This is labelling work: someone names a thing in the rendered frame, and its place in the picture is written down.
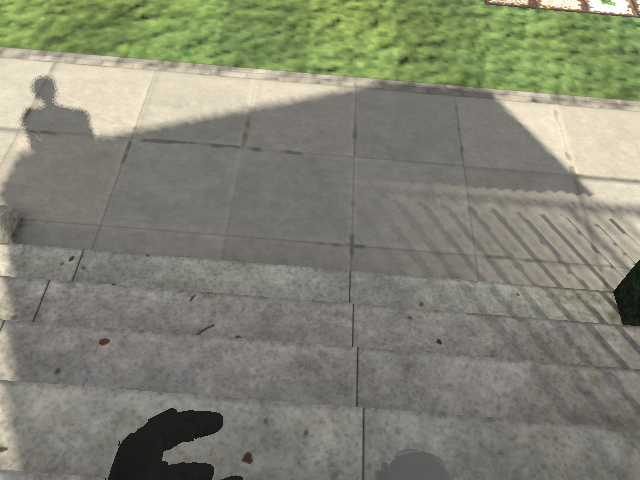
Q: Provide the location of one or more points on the stairs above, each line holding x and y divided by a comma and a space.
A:
319, 374

